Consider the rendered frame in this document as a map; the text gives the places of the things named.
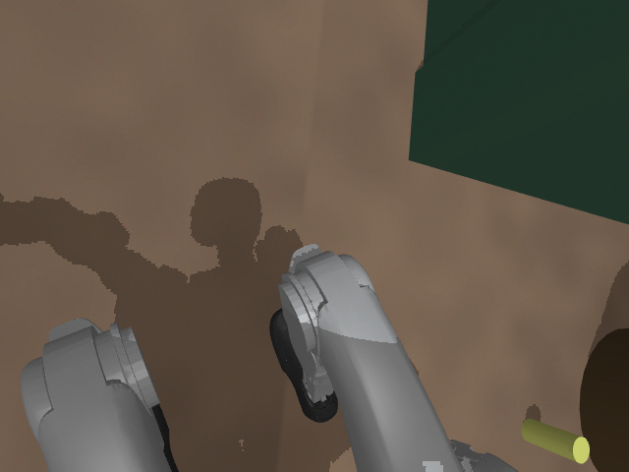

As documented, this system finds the sofa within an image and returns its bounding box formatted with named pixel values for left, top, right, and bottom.
left=409, top=0, right=629, bottom=224

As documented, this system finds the left robot foot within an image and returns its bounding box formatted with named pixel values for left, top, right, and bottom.
left=151, top=404, right=179, bottom=472

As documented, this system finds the right robot hand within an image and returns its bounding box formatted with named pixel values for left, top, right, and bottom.
left=450, top=440, right=519, bottom=472

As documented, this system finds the right robot foot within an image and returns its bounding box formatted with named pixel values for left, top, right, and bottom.
left=269, top=309, right=338, bottom=423

